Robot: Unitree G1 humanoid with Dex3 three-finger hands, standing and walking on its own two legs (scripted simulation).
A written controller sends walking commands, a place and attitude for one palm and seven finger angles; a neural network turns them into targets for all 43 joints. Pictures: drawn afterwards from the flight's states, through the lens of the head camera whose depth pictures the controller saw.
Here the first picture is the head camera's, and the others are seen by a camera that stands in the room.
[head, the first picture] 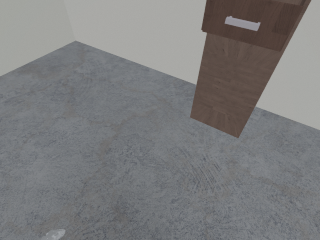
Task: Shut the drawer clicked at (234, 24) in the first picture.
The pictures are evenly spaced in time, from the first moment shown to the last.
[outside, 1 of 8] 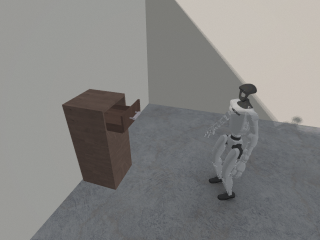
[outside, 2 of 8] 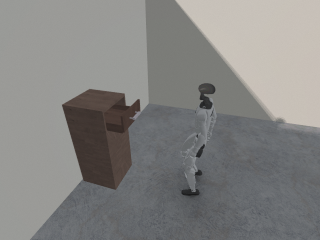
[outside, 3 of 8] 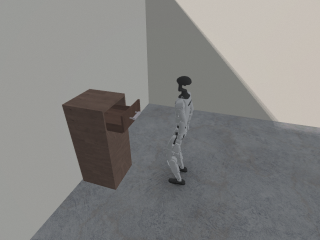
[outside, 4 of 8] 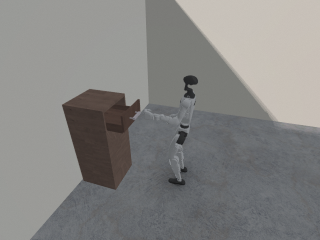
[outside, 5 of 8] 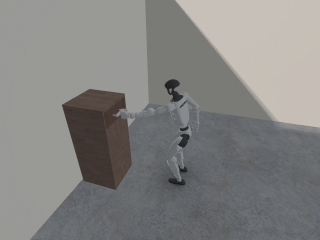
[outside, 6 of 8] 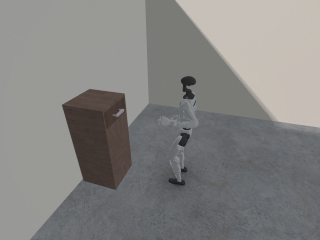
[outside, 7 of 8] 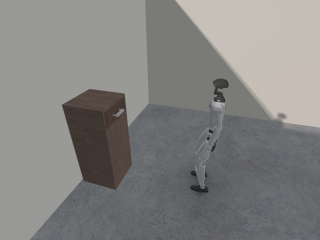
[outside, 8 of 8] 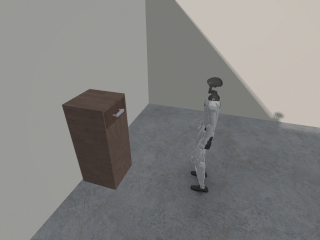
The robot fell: no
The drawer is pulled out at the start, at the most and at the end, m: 0.19 0.19 0.00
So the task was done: yes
